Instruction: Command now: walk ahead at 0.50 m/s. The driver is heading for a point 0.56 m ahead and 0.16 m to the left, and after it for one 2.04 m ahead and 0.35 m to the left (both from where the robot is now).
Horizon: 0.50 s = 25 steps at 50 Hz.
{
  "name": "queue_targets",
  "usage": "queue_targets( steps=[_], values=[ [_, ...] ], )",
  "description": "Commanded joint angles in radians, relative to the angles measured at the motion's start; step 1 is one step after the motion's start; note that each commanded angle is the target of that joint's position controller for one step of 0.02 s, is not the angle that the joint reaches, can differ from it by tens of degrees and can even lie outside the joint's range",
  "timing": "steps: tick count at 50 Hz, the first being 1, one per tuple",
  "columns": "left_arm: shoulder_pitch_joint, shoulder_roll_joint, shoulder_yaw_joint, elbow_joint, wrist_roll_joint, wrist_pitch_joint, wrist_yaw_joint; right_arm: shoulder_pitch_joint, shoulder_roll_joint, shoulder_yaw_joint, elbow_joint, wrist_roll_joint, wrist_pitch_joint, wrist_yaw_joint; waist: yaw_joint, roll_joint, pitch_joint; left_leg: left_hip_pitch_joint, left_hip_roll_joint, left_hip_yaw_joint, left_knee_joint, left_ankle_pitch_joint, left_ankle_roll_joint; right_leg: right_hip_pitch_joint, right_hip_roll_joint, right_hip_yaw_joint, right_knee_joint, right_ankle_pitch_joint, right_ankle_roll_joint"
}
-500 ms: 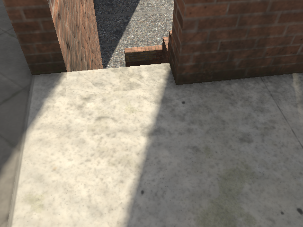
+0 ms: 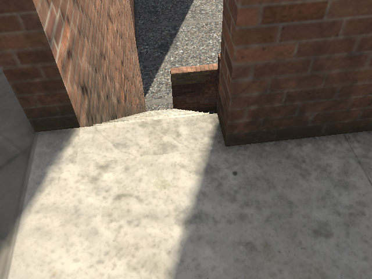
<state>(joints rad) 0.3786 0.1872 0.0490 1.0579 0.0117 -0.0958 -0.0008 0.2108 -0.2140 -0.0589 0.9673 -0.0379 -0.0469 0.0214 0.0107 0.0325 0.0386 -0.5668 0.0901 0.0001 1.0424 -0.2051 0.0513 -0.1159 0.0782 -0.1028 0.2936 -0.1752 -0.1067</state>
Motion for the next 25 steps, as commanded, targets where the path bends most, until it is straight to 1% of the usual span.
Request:
queue_targets(
  steps=[1, 3, 4, 6, 7, 9, 10, 11, 12, 13, 14, 15, 16, 17, 18, 19, 20, 21, 22, 23, 25],
  values=[
    [0.044, 0.095, 0.007, -0.033, -0.002, -0.016, 0.003, -0.022, -0.027, -0.001, -0.051, 0.003, 0.010, 0.007, -0.018, -0.083, 0.051, -0.096, 0.024, 0.022, -0.090, 0.106, -0.025, -0.007, -0.265, 0.205, -0.185, 0.225, -0.098],
    [0.076, 0.092, 0.003, -0.026, -0.002, -0.015, 0.003, -0.101, -0.023, 0.005, -0.077, 0.010, 0.008, 0.008, 0.000, -0.083, 0.061, -0.099, 0.016, 0.038, -0.200, 0.160, -0.032, 0.016, -0.253, 0.180, -0.185, 0.271, -0.087],
    [0.088, 0.089, -0.001, -0.022, -0.001, -0.015, 0.004, -0.128, -0.015, 0.010, -0.084, 0.013, 0.006, 0.007, 0.004, -0.081, 0.070, -0.080, 0.003, 0.052, -0.256, 0.180, -0.033, 0.021, -0.247, 0.157, -0.170, 0.379, -0.080],
    [0.119, 0.085, -0.007, -0.007, 0.000, -0.015, 0.008, -0.157, 0.005, 0.021, -0.087, 0.018, 0.001, 0.001, 0.015, -0.089, 0.062, -0.012, -0.034, 0.088, -0.351, 0.208, -0.025, 0.043, -0.233, 0.103, -0.114, 0.598, -0.058],
    [0.135, 0.083, -0.010, 0.002, 0.002, -0.013, 0.011, -0.165, 0.008, 0.025, -0.086, 0.020, -0.001, -0.003, 0.022, -0.099, 0.053, 0.018, -0.051, 0.100, -0.381, 0.214, -0.019, 0.061, -0.230, 0.088, -0.084, 0.663, -0.050],
    [0.149, 0.081, -0.014, 0.016, 0.009, -0.007, 0.017, -0.165, 0.001, 0.026, -0.081, 0.020, -0.008, -0.012, 0.026, -0.123, 0.038, 0.061, -0.074, 0.100, -0.423, 0.200, -0.001, 0.105, -0.238, 0.085, -0.027, 0.738, -0.048],
    [0.138, 0.085, -0.014, 0.018, 0.012, -0.004, 0.020, -0.145, -0.011, 0.024, -0.074, 0.019, -0.013, -0.017, 0.015, -0.133, 0.031, 0.092, -0.085, 0.094, -0.442, 0.170, 0.012, 0.122, -0.247, 0.091, 0.011, 0.772, -0.048],
    [0.120, 0.092, -0.012, 0.017, 0.013, -0.003, 0.025, -0.100, -0.027, 0.019, -0.058, 0.016, -0.020, -0.023, -0.005, -0.140, 0.015, 0.144, -0.101, 0.088, -0.469, 0.139, 0.028, 0.136, -0.252, 0.099, 0.065, 0.817, -0.044],
    [0.103, 0.098, -0.010, 0.017, 0.011, -0.002, 0.029, -0.017, -0.044, 0.011, -0.025, 0.014, -0.029, -0.029, -0.039, -0.132, -0.012, 0.219, -0.121, 0.084, -0.527, 0.142, 0.044, 0.153, -0.248, 0.108, 0.150, 0.839, -0.033],
    [0.085, 0.105, -0.008, 0.018, 0.000, 0.000, 0.029, 0.087, -0.055, 0.004, 0.012, 0.005, -0.045, -0.035, -0.091, -0.092, -0.050, 0.345, -0.116, 0.081, -0.649, 0.284, 0.059, 0.135, -0.216, 0.089, 0.290, 0.764, -0.009],
    [0.105, 0.086, -0.014, 0.002, -0.013, -0.004, 0.032, 0.200, -0.118, -0.009, 0.042, -0.012, -0.060, -0.041, -0.107, -0.032, -0.150, 0.574, 0.031, -0.031, -0.591, 0.690, 0.085, -0.006, -0.177, 0.074, 0.472, 0.477, 0.019],
    [0.269, -0.017, -0.034, 0.017, -0.057, 0.008, 0.035, 0.254, -0.173, -0.021, 0.046, -0.016, -0.055, -0.038, -0.057, 0.169, -0.325, 0.850, 0.335, -0.316, -0.508, 1.209, 0.273, -0.233, -0.031, 0.019, 0.810, -0.330, 0.053],
    [0.280, 0.046, -0.014, 0.049, -0.048, 0.029, 0.040, 0.227, -0.135, -0.012, 0.034, 0.038, -0.041, -0.028, -0.060, 0.093, -0.398, 0.804, 0.351, -0.386, -0.553, 1.174, 0.340, -0.260, -0.014, 0.130, 0.908, -0.470, 0.062],
    [0.184, 0.064, -0.005, 0.030, -0.013, 0.041, 0.037, 0.129, -0.098, -0.001, 0.016, 0.047, -0.033, -0.028, -0.040, 0.044, -0.267, 0.656, 0.299, -0.312, -0.626, 0.965, 0.317, -0.290, -0.046, 0.153, 0.921, -0.420, 0.070],
    [0.103, 0.046, -0.006, 0.013, 0.011, 0.046, 0.032, 0.051, -0.049, 0.015, 0.007, 0.040, -0.028, -0.034, -0.022, 0.019, -0.147, 0.523, 0.248, -0.256, -0.689, 0.790, 0.274, -0.302, -0.071, 0.155, 0.875, -0.363, 0.075],
    [0.067, 0.036, -0.004, 0.009, 0.021, 0.055, 0.027, 0.024, -0.018, 0.028, 0.010, 0.035, -0.026, -0.042, 0.000, 0.013, -0.085, 0.421, 0.203, -0.197, -0.733, 0.715, 0.233, -0.268, -0.097, 0.161, 0.803, -0.321, 0.084],
    [0.079, 0.018, -0.007, 0.014, 0.026, 0.069, 0.022, 0.007, -0.004, 0.035, 0.016, 0.033, -0.023, -0.050, 0.028, 0.030, -0.069, 0.341, 0.161, -0.141, -0.757, 0.653, 0.199, -0.202, -0.107, 0.152, 0.733, -0.294, 0.093],
    [0.102, -0.003, -0.011, 0.030, 0.025, 0.083, 0.021, 0.008, -0.005, 0.038, 0.023, 0.026, -0.022, -0.053, 0.041, 0.035, -0.076, 0.298, 0.136, -0.107, -0.763, 0.625, 0.179, -0.142, -0.096, 0.133, 0.684, -0.275, 0.098],
    [0.114, -0.016, -0.015, 0.040, 0.020, 0.094, 0.023, 0.017, -0.016, 0.038, 0.028, 0.020, -0.023, -0.052, 0.049, 0.035, -0.089, 0.286, 0.121, -0.091, -0.767, 0.588, 0.170, -0.111, -0.089, 0.120, 0.627, -0.272, 0.101],
    [0.110, -0.021, -0.019, 0.045, 0.016, 0.104, 0.028, 0.025, -0.031, 0.037, 0.032, 0.017, -0.024, -0.051, 0.049, 0.041, -0.094, 0.281, 0.116, -0.088, -0.775, 0.518, 0.166, -0.099, -0.087, 0.111, 0.571, -0.277, 0.105],
    [0.066, -0.010, -0.022, 0.043, 0.015, 0.120, 0.039, 0.042, -0.054, 0.034, 0.039, 0.014, -0.018, -0.048, 0.032, 0.057, -0.092, 0.272, 0.113, -0.109, -0.802, 0.286, 0.158, -0.092, -0.088, 0.102, 0.469, -0.262, 0.102]
  ],
)
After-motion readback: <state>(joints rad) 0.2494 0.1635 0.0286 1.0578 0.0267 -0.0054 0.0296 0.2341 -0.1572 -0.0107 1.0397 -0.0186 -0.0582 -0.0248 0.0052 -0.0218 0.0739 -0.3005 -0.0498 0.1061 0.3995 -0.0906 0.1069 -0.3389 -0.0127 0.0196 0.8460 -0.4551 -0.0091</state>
